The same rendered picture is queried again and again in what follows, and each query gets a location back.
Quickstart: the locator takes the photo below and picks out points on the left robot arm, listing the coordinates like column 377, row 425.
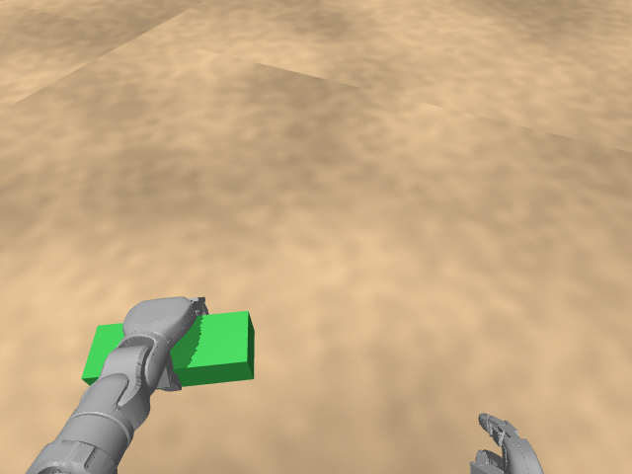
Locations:
column 100, row 430

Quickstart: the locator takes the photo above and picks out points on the carton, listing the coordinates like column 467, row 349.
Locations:
column 217, row 348

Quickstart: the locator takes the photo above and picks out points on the right robot hand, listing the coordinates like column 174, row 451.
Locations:
column 518, row 455

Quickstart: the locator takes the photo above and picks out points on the left robot hand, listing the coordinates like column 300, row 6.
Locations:
column 170, row 318

